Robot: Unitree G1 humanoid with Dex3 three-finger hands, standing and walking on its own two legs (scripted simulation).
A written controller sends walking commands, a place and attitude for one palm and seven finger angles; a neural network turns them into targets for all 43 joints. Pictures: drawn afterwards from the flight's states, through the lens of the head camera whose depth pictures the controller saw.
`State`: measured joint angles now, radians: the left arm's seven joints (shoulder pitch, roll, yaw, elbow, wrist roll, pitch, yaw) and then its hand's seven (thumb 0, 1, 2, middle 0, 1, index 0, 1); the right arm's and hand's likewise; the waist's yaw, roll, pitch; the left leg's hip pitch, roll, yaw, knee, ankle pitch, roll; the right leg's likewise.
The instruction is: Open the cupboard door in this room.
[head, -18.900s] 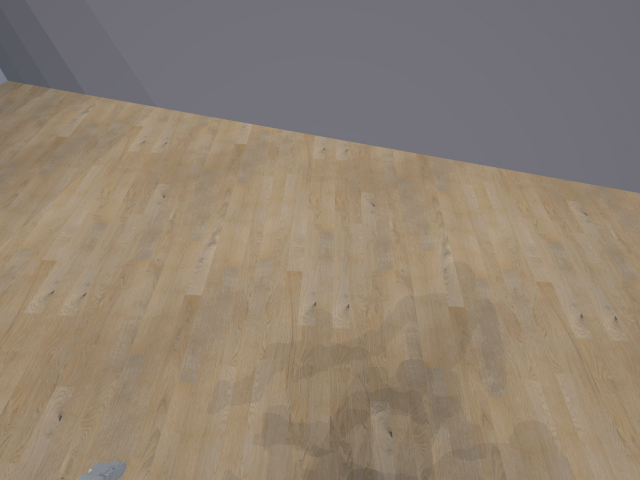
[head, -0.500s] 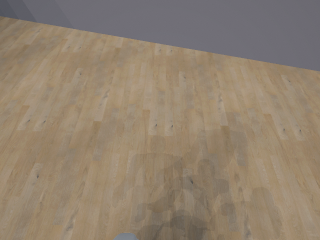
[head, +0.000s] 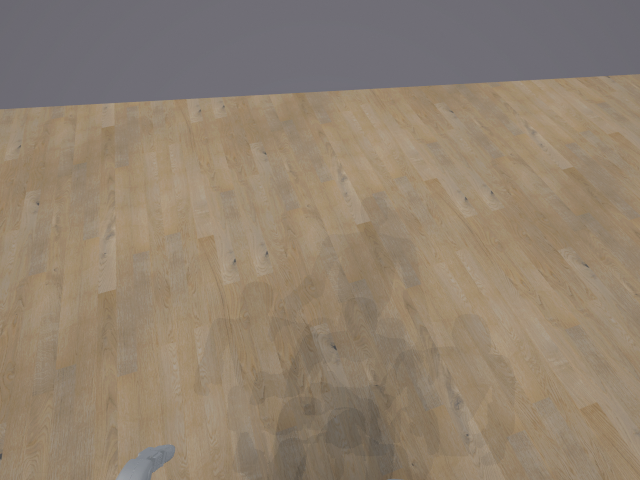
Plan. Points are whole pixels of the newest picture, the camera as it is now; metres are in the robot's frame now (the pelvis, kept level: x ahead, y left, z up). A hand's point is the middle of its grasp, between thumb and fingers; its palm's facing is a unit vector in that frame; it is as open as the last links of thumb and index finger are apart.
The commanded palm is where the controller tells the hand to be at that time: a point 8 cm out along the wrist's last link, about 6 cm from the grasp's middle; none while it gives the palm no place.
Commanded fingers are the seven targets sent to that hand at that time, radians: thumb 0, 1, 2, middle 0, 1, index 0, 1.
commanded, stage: turn or walk to find it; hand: left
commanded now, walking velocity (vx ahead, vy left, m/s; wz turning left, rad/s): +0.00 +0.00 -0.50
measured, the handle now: out of the picture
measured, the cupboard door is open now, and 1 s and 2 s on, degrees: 0 0 0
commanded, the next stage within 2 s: none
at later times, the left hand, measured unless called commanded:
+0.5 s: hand out of the picture +0.10 +0.20 -0.17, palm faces -0.14 -0.96 -0.22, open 7.4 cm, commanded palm none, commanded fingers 0.00 0.90 0.90 -0.20 -0.30 -0.20 -0.30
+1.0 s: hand (262, 430) +0.20 +0.10 -0.15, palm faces -0.49 -0.83 -0.27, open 7.4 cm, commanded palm none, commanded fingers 0.00 0.90 0.90 -0.20 -0.30 -0.20 -0.30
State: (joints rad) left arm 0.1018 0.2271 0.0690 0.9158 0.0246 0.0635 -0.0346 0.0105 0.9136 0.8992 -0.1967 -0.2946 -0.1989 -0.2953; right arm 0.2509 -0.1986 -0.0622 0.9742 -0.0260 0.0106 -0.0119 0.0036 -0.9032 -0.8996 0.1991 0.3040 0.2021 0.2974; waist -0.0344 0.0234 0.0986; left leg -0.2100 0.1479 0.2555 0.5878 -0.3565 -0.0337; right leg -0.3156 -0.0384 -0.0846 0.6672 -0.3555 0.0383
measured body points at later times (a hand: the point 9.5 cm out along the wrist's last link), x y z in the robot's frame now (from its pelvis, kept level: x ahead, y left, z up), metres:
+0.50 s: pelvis +0.01 +0.01 +0.00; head +0.06 +0.01 +0.45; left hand +0.11 +0.25 -0.15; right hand +0.08 -0.27 -0.13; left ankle +0.03 +0.12 -0.73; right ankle +0.00 -0.11 -0.73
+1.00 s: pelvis +0.00 -0.02 -0.01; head +0.03 -0.06 +0.44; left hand +0.23 +0.14 -0.13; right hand -0.12 -0.25 -0.17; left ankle +0.02 +0.12 -0.71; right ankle -0.04 -0.11 -0.73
